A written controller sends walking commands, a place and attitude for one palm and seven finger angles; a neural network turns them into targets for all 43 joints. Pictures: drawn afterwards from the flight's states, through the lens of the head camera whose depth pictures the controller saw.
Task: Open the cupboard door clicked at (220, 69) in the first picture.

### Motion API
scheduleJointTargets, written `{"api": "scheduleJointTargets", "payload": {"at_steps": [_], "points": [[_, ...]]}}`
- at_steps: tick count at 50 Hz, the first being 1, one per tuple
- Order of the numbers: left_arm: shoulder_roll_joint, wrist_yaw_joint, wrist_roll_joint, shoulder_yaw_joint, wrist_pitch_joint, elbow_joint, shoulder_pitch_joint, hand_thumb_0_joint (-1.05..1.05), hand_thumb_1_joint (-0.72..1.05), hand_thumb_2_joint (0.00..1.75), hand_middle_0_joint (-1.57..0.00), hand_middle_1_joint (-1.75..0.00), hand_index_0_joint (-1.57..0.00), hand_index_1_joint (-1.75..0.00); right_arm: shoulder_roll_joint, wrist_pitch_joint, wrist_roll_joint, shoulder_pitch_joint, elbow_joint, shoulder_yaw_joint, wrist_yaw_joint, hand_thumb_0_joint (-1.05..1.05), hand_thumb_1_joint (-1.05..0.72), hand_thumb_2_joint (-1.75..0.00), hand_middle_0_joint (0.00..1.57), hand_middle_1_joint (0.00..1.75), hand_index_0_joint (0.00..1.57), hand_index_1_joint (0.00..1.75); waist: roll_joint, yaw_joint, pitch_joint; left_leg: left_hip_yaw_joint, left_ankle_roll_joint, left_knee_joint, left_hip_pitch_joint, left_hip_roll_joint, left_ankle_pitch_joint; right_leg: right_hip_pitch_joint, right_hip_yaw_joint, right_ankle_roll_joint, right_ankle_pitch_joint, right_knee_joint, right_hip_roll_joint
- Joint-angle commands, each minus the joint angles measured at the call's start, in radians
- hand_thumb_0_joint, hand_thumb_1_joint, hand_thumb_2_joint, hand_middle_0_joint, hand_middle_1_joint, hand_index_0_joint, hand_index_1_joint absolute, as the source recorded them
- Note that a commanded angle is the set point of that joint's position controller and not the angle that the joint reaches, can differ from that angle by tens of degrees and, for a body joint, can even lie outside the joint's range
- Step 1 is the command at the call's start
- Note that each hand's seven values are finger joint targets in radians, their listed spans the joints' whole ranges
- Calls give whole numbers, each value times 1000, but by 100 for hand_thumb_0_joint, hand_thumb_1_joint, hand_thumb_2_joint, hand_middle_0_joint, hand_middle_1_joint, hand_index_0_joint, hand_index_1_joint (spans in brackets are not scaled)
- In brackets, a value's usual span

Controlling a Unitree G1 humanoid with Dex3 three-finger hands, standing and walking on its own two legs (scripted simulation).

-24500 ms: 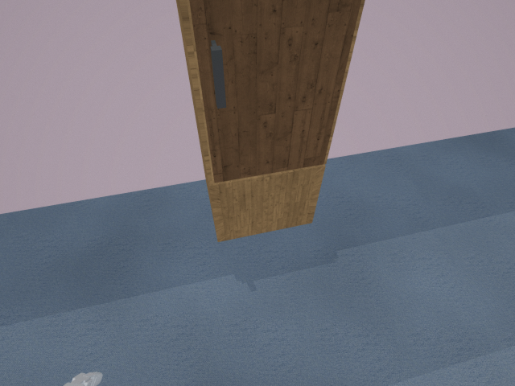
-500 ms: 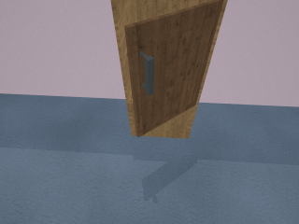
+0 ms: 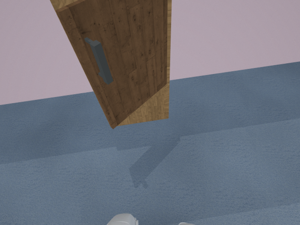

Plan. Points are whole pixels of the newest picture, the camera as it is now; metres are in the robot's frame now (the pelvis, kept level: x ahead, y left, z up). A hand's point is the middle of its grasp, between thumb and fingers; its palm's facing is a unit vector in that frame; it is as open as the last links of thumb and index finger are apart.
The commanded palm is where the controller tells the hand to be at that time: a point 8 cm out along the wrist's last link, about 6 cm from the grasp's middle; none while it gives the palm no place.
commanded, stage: walk to a spot facing it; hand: left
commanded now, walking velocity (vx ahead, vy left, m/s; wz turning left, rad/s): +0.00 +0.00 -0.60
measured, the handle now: (98, 61) +0.57 +0.22 +0.09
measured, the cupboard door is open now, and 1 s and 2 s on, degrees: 38 38 38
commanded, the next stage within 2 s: none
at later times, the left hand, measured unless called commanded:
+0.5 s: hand (84, 219) +0.14 +0.23 -0.16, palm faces -0.21 -0.95 -0.23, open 7.3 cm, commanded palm none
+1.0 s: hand (122, 186) +0.24 +0.13 -0.17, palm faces -0.59 -0.78 -0.21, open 7.3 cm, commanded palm none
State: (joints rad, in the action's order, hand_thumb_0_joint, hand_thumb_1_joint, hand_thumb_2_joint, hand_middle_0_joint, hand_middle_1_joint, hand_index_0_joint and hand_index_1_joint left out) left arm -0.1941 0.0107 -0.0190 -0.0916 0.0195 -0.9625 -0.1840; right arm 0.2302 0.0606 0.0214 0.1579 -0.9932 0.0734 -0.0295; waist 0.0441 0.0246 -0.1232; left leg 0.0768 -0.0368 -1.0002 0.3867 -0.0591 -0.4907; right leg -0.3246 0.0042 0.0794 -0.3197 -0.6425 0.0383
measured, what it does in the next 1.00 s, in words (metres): steps on the spot, turning right: left foot, then right foot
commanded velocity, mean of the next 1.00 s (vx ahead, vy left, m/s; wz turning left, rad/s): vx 0.00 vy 0.00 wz -0.60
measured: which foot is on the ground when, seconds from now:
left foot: up 0.00-0.40, down 0.42-0.72, up 0.74-0.96, down 0.98-1.00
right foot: down 0.00-0.40, up 0.42-0.70, down 0.72-0.98, up 1.00-1.00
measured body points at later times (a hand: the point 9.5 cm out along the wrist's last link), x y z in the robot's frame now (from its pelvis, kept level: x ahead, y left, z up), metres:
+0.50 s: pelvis +0.02 +0.04 +0.01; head +0.09 +0.04 +0.45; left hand +0.15 +0.28 -0.15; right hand +0.06 -0.23 -0.12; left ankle +0.05 +0.17 -0.73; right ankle -0.01 -0.07 -0.68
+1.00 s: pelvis +0.04 +0.03 +0.00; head +0.09 +0.01 +0.44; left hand +0.27 +0.17 -0.15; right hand -0.07 -0.22 -0.13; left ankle +0.14 +0.12 -0.73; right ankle -0.03 -0.09 -0.72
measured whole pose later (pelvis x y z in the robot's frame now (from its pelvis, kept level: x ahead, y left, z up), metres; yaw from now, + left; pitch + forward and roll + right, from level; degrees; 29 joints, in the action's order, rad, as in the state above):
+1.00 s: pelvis +0.04 +0.03 +0.00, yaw -37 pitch +1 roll -1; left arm -0.23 -0.01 -0.01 -0.06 0.07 -0.89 -0.16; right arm 0.24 0.01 0.02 0.22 -0.87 0.05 -0.02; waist -0.01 -0.03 -0.08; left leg 0.03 -0.02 -0.60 0.35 -0.06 -0.27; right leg -0.35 -0.12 -0.02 -0.35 -0.65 0.05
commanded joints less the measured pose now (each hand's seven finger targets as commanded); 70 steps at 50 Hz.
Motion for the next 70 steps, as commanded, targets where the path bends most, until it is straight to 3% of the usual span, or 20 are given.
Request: {"api": "scheduleJointTargets", "payload": {"at_steps": [1,17,18,20,21,26,33,34,35,36,37,47,49,50,55,61,62,63,65,70], "points": [[-178,25,-2,-37,-13,48,-78,0,90,90,-20,-30,-20,-30,63,-28,-7,-42,116,8,-1,0,-90,-90,20,30,20,30,-135,6,182,-104,-18,-116,176,-2,58,270,-411,119,466,281,-257],[-216,8,-4,-46,5,100,-49,0,90,90,-20,-30,-20,-30,67,-50,-28,-34,173,1,-14,0,-90,-90,20,30,20,30,-179,-24,199,-117,3,422,-106,74,159,140,-495,63,470,221,-154],[-204,7,1,-40,7,109,-24,0,90,90,-20,-30,-20,-30,82,-57,-27,13,159,4,-19,0,-90,-90,20,30,20,30,-163,-51,204,-126,11,550,-240,49,228,40,-471,22,394,187,-127],[-119,-13,13,-18,3,141,-57,0,90,90,-20,-30,-20,-30,239,-70,-4,46,172,31,-26,0,-90,-90,20,30,20,30,268,-46,214,-528,172,746,-431,-361,292,-274,-180,-87,-236,-137,74],[-153,-24,3,-26,-1,171,-14,0,90,90,-20,-30,-20,-30,251,-62,7,49,189,27,-34,0,-90,-90,20,30,20,30,174,-53,159,-555,267,746,-291,-452,347,-275,-83,-118,-304,-336,18],[-112,-48,1,-13,17,153,34,0,90,90,-20,-30,-20,-30,157,-69,19,27,190,1,-24,0,-90,-90,20,30,20,30,155,-20,139,-151,171,611,-257,-230,764,-225,-7,-136,-169,-403,-47],[-128,-51,3,-5,8,135,-4,0,90,90,-20,-30,-20,-30,206,-54,7,93,159,20,-9,0,-90,-90,20,30,20,30,142,-15,153,-40,89,467,-185,-221,662,111,98,-84,47,83,-11],[-173,-44,1,-15,-1,114,-69,0,90,90,-20,-30,-20,-30,191,-53,0,84,168,19,-4,0,-90,-90,20,30,20,30,56,19,185,2,40,334,-91,-179,554,269,14,-52,239,193,-73],[-299,-24,-10,-39,-14,99,-123,0,90,90,-20,-30,-20,-30,107,-52,-14,83,202,3,4,0,-90,-90,20,30,20,30,-272,36,227,115,-28,106,157,-40,159,453,-352,53,544,268,-341],[-351,-10,4,-43,-12,80,-186,0,90,90,-20,-30,-20,-30,117,-46,-17,17,225,-6,-2,0,-90,-90,20,30,20,30,-314,93,220,1,-32,-60,209,-13,-188,392,-450,170,698,277,-463],[-324,0,0,-44,-3,84,-158,0,90,90,-20,-30,-20,-30,100,-44,-18,-16,225,-4,-5,0,-90,-90,20,30,20,30,-266,78,188,-70,-22,-125,254,-27,-150,359,-435,184,595,257,-400],[-231,-7,-2,-20,18,151,101,0,90,90,-20,-30,-20,-30,88,-49,-14,188,128,-2,1,0,-90,-90,20,30,20,30,-169,-95,123,-18,-17,461,-225,33,228,-95,-303,22,129,202,-166],[-117,-21,16,1,27,184,49,0,90,90,-20,-30,-20,-30,257,-71,14,226,138,26,-13,0,-90,-90,20,30,20,30,299,-88,136,-506,150,769,-296,-370,124,-287,-68,-92,-251,-183,48],[-152,-29,6,-3,15,203,75,0,90,90,-20,-30,-20,-30,270,-74,11,217,161,25,-21,0,-90,-90,20,30,20,30,163,-82,135,-552,228,776,-186,-452,157,-231,-63,-100,-281,-350,-16],[-97,-55,-2,-7,23,159,68,0,90,90,-20,-30,-20,-30,173,-78,18,96,167,-1,-18,0,-90,-90,20,30,20,30,177,-27,115,-117,142,672,-190,-254,519,-193,29,-128,-155,-388,-69],[-104,-45,3,2,6,144,17,0,90,90,-20,-30,-20,-30,202,-62,7,157,136,22,-4,0,-90,-90,20,30,20,30,138,-35,187,-2,93,501,-219,-258,594,80,106,-89,11,105,-21],[-143,-40,1,-8,1,124,-46,0,90,90,-20,-30,-20,-30,182,-57,1,138,145,22,1,0,-90,-90,20,30,20,30,63,-5,201,34,45,409,-134,-226,445,215,47,-65,109,232,-61],[-252,-27,-12,-29,-7,107,-102,0,90,90,-20,-30,-20,-30,109,-53,-12,112,177,10,8,0,-90,-90,20,30,20,30,-255,24,203,140,-18,212,106,-97,68,366,-285,21,159,346,-295],[-301,-6,3,-42,-6,87,-162,0,90,90,-20,-30,-20,-30,112,-40,-8,-10,224,0,16,0,-90,-90,20,30,20,30,-266,89,128,-33,-23,-83,302,-36,-126,298,-505,161,-126,420,-421],[-212,-4,-7,-28,-37,84,-61,0,90,90,-20,-30,-20,-30,82,-58,-4,-24,181,11,35,0,-90,-90,20,30,20,30,-195,7,99,-40,-34,48,182,-31,72,204,-320,118,55,381,-273]]}}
